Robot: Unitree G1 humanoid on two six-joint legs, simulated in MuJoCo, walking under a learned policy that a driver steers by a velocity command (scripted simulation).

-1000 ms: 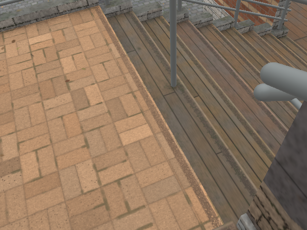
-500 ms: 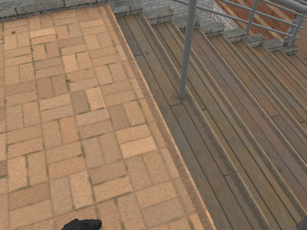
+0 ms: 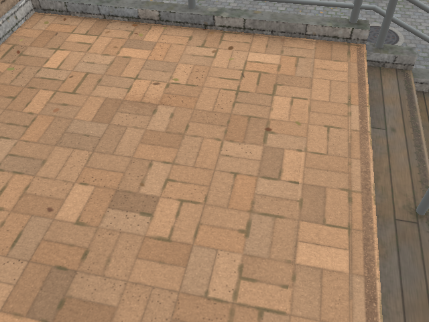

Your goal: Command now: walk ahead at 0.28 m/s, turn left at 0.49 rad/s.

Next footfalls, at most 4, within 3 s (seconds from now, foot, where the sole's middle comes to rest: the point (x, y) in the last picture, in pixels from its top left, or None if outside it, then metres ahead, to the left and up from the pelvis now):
0.28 left None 0.11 0.19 -0.78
0.68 right None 0.45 -0.04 -0.94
1.16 left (176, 296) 0.68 0.22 -0.94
1.70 right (232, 220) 1.02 0.02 -0.94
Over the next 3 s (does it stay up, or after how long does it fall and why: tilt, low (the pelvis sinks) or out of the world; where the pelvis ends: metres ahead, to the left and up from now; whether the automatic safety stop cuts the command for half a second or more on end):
stays up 1.44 -0.06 -0.16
